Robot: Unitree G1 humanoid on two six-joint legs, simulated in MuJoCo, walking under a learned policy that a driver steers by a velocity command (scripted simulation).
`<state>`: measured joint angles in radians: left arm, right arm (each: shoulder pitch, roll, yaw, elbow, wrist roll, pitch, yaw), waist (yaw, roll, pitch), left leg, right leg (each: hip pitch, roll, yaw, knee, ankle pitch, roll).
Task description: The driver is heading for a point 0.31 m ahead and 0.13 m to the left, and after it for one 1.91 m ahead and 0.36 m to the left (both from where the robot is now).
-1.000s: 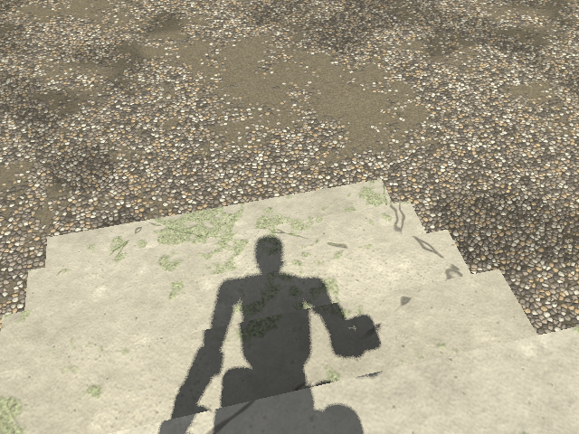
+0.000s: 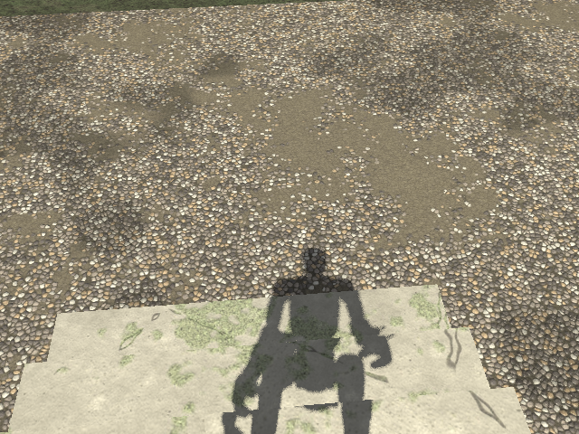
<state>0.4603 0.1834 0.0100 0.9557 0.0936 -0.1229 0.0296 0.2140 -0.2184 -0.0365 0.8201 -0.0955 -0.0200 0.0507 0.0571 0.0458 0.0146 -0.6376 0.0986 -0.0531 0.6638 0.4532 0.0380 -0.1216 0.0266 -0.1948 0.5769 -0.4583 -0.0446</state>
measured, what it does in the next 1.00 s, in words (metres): goes down, turning left: left foot 0.17 m lower, then right foot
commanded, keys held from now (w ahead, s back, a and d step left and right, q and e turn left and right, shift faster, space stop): q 0.40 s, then no key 0.60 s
